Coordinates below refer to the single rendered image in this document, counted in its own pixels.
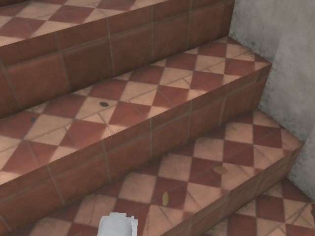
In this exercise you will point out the robot left thigh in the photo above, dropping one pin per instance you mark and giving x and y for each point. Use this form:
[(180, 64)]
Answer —
[(117, 224)]

